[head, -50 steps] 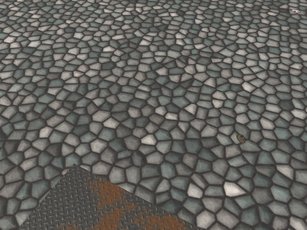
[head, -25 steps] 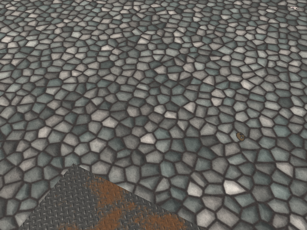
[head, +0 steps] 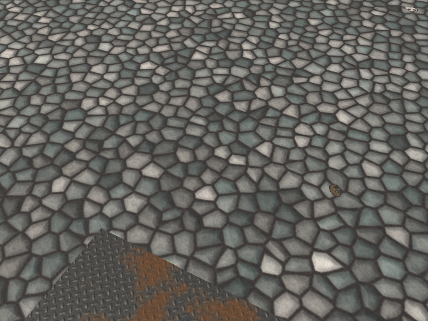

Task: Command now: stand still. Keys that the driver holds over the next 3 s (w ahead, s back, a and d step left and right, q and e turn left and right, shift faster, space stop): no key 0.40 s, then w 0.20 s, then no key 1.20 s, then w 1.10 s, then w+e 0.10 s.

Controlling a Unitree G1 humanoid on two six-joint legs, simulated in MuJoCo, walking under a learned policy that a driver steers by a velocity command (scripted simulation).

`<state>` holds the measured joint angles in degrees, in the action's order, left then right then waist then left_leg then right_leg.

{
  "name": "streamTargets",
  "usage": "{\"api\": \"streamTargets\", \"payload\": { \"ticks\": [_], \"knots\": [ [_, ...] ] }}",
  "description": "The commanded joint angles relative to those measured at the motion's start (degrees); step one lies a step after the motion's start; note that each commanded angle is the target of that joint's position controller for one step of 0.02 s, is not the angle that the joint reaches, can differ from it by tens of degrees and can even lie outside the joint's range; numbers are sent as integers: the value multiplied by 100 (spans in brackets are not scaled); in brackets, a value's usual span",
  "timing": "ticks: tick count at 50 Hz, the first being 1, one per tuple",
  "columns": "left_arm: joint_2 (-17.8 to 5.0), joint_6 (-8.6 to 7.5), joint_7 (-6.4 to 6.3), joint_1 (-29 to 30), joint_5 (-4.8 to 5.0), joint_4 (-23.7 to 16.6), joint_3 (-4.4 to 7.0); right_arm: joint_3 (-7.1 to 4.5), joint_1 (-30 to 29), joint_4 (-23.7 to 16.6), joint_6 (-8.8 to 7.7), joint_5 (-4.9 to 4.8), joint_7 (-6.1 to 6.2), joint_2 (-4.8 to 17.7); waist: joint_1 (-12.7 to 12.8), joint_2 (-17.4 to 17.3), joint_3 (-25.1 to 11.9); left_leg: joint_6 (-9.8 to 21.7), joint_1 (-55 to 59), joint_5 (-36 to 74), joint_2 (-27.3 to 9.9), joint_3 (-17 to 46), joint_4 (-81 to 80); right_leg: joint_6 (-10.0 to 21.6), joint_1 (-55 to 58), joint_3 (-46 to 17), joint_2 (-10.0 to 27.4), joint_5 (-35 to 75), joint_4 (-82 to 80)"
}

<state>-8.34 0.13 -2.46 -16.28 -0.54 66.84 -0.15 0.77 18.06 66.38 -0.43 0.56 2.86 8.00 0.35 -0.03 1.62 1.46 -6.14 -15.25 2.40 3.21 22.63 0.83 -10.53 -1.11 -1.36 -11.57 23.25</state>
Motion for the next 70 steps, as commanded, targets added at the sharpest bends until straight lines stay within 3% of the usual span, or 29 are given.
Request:
{"api": "streamTargets", "payload": {
  "ticks": [1, 20, 21, 23, 25, 26, 28, 29, 31, 33, 34, 35, 36, 37, 38, 39, 42, 46, 48, 50, 52, 53, 54, 56, 62, 70],
  "knots": [
    [-430, -17, -15, -401, 0, -30, 61, -60, 475, -19, -16, 0, 15, 412, 0, -16, 288, 161, -476, 892, -598, 448, -412, 162, 146, -499, 560, 694, -314],
    [-356, -22, -23, -500, 2, -20, 72, -73, 597, -30, -31, 2, 21, 333, 0, -23, 328, 160, -457, 937, -609, 431, -400, 160, 159, -482, 561, 737, -292],
    [-320, -19, -20, -530, -5, -9, 62, -65, 643, -16, -29, 12, 18, 302, -7, -27, 217, 175, -422, 489, -569, 425, -474, 167, 201, -465, 513, 321, -335],
    [-416, 8, -5, -484, -22, -67, 112, -136, 673, -44, 0, 33, 9, 454, -28, -109, 355, 308, -590, -884, -441, 464, -483, 251, -14, -346, 286, -902, -136],
    [-426, 25, 43, -393, -61, -206, 148, -216, 760, -127, 41, 41, -20, 595, -105, -307, 708, 582, -842, -2510, -539, 835, -579, 381, -654, -243, 69, -2174, 294],
    [-344, 2, 74, -258, -84, -317, 136, -245, 937, -127, 39, 34, -28, 636, -209, -451, 919, 746, -785, -3011, -757, 1225, -761, 387, -1102, -169, -20, -2304, 618],
    [-114, -124, 144, 29, -167, -573, 85, -346, 1277, -63, 0, 36, -25, 840, -346, -943, 1129, 1165, -391, -3342, -1534, 2277, -1323, 328, -1784, 351, -77, -1500, 1549],
    [-195, -199, 169, 202, -184, -698, 105, -379, 1265, -89, -31, 47, -37, 859, -376, -872, 1196, 1295, -419, -3067, -1744, 2489, -1442, 326, -1907, 362, 87, -1281, 1789],
    [-255, -336, 213, 154, -130, -822, 140, -403, 1079, -163, -104, 84, -57, 873, -215, -726, 1159, 1286, -423, -1927, -1728, 2242, -1235, 356, -1746, 335, 208, -1308, 1602],
    [-94, -438, 185, -681, -4, -576, 149, -357, 712, -227, -157, 29, -47, 694, 253, -582, 918, 884, -889, 192, -1228, 1303, -444, 363, -256, 524, -22, -663, 420],
    [-207, -463, 140, -1177, 12, -387, 211, -313, 598, -280, -201, 33, -55, 541, 403, -318, 701, 603, -1294, 666, -917, 844, 131, 338, 685, 224, 60, -147, 38],
    [-741, -486, 77, -1710, -46, -321, 351, -224, 530, -413, -253, 10, -76, 263, 561, 629, 376, 273, -1916, 208, -289, 52, 1459, 503, 1465, -1121, 1022, 144, -526],
    [-1163, -397, 90, -2261, 19, -148, 449, -210, 779, -456, -242, 12, -72, 175, 633, 1605, 95, 47, -2400, -1526, 144, -567, 2694, 1067, 1787, -2439, 2090, 1817, -800],
    [-659, -363, 88, -1910, -17, -206, 304, -255, 673, -414, -184, 102, -57, 383, 323, 714, 316, 42, -2380, -1801, -188, -304, 3314, 1145, 1386, -2267, 2162, 2634, -608],
    [-471, -381, 95, -1508, -41, -350, 228, -215, 622, -390, -159, 121, -68, 179, 193, 323, 444, 18, -2242, -1585, -286, -226, 3516, 1157, 1018, -1799, 2022, 3202, -565],
    [-398, -395, 73, -1138, -77, -473, 168, -176, 571, -365, -153, 87, -95, 47, 39, 176, 427, -6, -2051, -1262, -413, -185, 3402, 1065, 832, -1343, 1812, 3545, -621],
    [-276, -450, -16, -872, -89, -509, 7, -167, 545, -342, -60, 39, -134, 95, -176, 443, 196, -95, -1509, -733, -398, -363, 2647, 824, 766, -446, 1314, 4709, -503],
    [-326, -401, -75, -1122, -61, -381, -79, -131, 239, -376, 43, -68, -58, 126, -109, 672, 57, -76, -1171, -462, -222, -586, 1604, 692, 888, -153, 1175, 5257, -206],
    [-316, -353, -86, -1149, -44, -351, -97, -113, 125, -371, 70, -85, -20, 101, -83, 717, 39, -39, -884, -103, -241, -609, 1134, 670, 739, -200, 1182, 4853, -120],
    [-316, -309, -71, -1068, 7, -326, -90, -73, 197, -321, 43, -53, -32, 34, -237, 510, 76, 35, -152, 1086, -395, -498, 350, 499, 274, -197, 1121, 3835, -57],
    [-293, -305, -39, -1372, -8, -328, -44, -143, 298, -285, -25, 13, -38, 484, -44, -41, 29, 209, 568, 2852, -957, 60, 506, 325, -298, -160, 754, 1703, -180],
    [-41, -257, -49, -1714, -1, -194, -83, -154, 169, -245, -11, -9, -48, 505, 63, -449, 131, 400, 416, 3057, -1046, 116, 675, 283, -217, -131, 644, 1046, -378],
    [-98, -221, -78, -1608, -28, -154, -72, -128, 41, -272, 2, -20, -65, 328, -13, -426, 328, 376, 160, 2842, -984, 117, 623, 278, -65, -130, 613, 1049, -402],
    [-218, -199, -80, -1407, -27, -176, -28, -109, 35, -262, -4, -18, -38, 252, -73, -256, 347, 308, -6, 2675, -881, 69, 468, 295, 215, -142, 661, 1603, -289],
    [-167, -147, -83, -1346, -11, -115, -31, -135, 105, -174, -47, -61, 23, 331, -16, 67, 154, 311, 45, 2724, -840, 37, 347, 228, 616, -84, 729, 1902, -325],
    [-189, -91, -97, -1231, -10, -69, -42, -118, 241, -62, -41, -39, 22, 271, -9, 122, 223, 286, -79, 2436, -812, 31, 179, 233, 689, -72, 764, 1656, -390]
  ]
}}
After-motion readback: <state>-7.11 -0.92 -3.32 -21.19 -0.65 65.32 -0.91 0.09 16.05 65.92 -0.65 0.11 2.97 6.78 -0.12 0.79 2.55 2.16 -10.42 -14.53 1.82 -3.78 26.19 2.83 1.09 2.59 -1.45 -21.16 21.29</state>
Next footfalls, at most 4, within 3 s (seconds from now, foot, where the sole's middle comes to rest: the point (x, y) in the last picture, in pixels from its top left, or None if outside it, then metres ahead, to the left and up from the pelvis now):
1.02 left None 0.19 0.07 -0.78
2.16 left None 0.33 0.11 -0.78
2.70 right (238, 276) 0.67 -0.05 -0.78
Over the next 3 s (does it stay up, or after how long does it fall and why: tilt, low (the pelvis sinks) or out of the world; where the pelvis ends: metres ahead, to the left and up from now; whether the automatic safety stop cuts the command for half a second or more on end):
stays up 0.65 0.01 0.00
